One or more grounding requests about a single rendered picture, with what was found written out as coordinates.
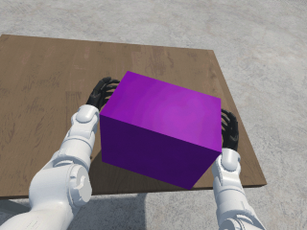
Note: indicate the right robot upper arm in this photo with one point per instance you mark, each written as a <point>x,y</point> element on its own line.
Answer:
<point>236,224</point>

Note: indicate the carton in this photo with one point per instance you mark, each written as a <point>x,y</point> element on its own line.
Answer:
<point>161,130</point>

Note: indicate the robot left forearm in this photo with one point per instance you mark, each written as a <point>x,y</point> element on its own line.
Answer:
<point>78,142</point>

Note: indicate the robot right forearm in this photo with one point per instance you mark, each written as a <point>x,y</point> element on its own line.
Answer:
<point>228,191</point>

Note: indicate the left robot hand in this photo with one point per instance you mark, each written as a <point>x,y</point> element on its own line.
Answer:
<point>98,96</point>

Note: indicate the left robot upper arm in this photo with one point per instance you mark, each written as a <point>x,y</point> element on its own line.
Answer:
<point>56,196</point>

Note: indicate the right robot hand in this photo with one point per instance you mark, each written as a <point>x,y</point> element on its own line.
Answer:
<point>231,130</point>

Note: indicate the table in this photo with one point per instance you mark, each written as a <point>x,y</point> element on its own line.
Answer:
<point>45,80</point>

